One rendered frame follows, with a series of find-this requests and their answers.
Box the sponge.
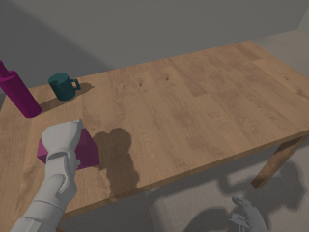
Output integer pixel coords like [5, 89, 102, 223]
[37, 128, 100, 170]

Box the table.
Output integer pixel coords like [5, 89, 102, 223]
[0, 40, 309, 232]

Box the robot left forearm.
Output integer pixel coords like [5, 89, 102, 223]
[10, 148, 77, 232]

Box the robot right hand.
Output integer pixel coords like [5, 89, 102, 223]
[229, 195, 267, 232]

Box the robot left hand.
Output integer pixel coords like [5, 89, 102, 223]
[42, 119, 85, 169]

